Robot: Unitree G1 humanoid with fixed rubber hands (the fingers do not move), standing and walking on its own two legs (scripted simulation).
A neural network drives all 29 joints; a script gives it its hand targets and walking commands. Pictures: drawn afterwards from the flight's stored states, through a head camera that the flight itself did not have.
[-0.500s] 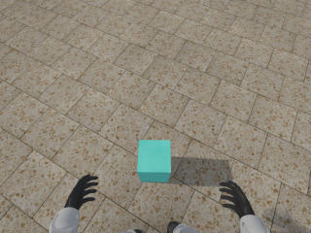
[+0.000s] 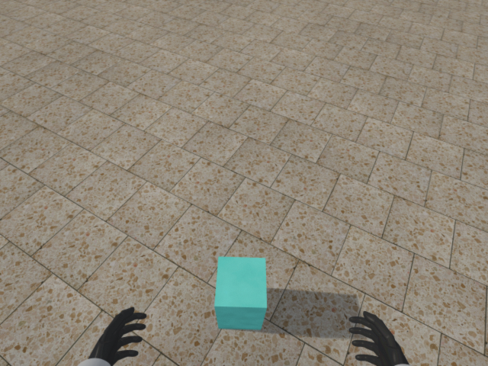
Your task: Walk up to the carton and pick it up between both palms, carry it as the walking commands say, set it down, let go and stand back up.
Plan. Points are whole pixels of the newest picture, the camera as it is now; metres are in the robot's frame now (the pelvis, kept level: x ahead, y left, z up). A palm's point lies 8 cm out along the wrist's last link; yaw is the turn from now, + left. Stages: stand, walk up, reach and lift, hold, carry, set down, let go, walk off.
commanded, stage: let go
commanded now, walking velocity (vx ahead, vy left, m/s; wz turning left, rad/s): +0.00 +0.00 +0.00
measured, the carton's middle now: (240, 295) +0.44 +0.01 -0.63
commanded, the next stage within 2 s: stand in 0.08 s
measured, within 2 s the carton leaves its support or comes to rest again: neither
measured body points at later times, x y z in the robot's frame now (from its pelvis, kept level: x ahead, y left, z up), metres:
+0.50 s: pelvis +0.06 +0.02 -0.01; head +0.03 +0.01 +0.44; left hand +0.12 +0.29 -0.13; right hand +0.12 -0.25 -0.13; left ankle -0.04 +0.12 -0.74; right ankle +0.00 -0.11 -0.74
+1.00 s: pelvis +0.03 +0.02 -0.01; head +0.01 +0.02 +0.44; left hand +0.00 +0.26 -0.16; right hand +0.02 -0.23 -0.15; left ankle -0.04 +0.12 -0.74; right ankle +0.00 -0.11 -0.74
